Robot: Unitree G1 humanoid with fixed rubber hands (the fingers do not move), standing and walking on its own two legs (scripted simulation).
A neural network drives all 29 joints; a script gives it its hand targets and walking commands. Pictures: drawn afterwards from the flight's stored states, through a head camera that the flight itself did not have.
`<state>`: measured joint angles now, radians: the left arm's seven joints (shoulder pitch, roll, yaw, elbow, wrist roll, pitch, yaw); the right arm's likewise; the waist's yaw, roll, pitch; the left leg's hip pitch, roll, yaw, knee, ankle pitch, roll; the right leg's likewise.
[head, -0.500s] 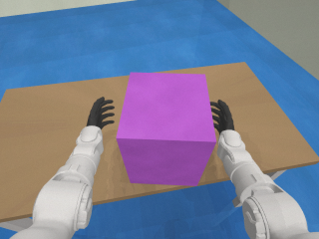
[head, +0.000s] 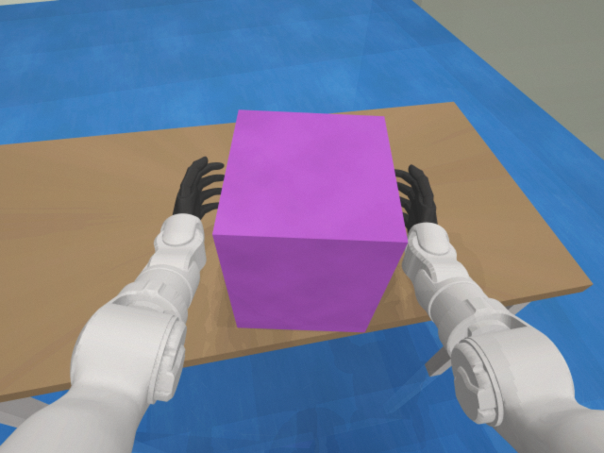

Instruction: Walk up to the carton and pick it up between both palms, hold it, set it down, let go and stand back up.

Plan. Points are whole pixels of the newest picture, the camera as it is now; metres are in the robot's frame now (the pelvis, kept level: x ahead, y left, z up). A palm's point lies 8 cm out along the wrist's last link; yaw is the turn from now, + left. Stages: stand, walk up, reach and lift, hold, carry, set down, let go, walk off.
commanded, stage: reach and lift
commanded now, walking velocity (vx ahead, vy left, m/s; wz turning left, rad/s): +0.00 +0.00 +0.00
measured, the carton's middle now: (306, 228) +0.42 -0.04 +0.03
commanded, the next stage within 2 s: none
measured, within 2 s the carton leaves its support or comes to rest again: leaves its support in 1.86 s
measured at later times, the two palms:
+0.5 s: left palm (196, 220) +0.44 +0.11 +0.06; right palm (407, 235) +0.38 -0.18 +0.06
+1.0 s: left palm (195, 221) +0.44 +0.11 +0.06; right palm (405, 234) +0.38 -0.17 +0.06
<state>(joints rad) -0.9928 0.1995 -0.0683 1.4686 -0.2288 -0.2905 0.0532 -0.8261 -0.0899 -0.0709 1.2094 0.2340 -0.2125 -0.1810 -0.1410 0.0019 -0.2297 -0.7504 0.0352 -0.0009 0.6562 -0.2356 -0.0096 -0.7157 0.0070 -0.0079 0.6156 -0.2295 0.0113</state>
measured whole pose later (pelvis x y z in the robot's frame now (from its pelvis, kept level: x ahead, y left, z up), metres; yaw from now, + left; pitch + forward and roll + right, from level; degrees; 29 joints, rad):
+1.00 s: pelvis +0.04 +0.00 +0.03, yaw +1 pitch +8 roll -1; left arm -0.72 -0.03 0.43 1.10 0.40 -0.22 0.01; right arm -0.56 0.14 -0.62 1.00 -0.41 -0.39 -0.13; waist -0.09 -0.04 -0.06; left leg -0.30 0.03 0.01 0.34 -0.16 -0.01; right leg -0.23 0.00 -0.03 0.22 -0.12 0.01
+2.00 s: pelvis +0.03 +0.00 +0.03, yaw +1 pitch +11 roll -1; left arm -0.76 -0.01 0.32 1.17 0.31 -0.30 0.07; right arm -0.58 0.07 -0.52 1.09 -0.31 -0.50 -0.17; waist -0.09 -0.02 -0.13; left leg -0.40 0.04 0.01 0.32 -0.13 -0.01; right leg -0.32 0.01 -0.06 0.20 -0.08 0.00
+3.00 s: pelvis +0.01 +0.01 +0.03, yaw +1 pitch -5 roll -1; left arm -0.63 -0.06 0.27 0.50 0.26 0.36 0.05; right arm -0.59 -0.02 -0.11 0.73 0.08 0.06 -0.18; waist -0.07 -0.06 0.01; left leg -0.09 0.02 0.02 0.33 -0.16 0.00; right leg -0.04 -0.02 -0.04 0.24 -0.13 0.02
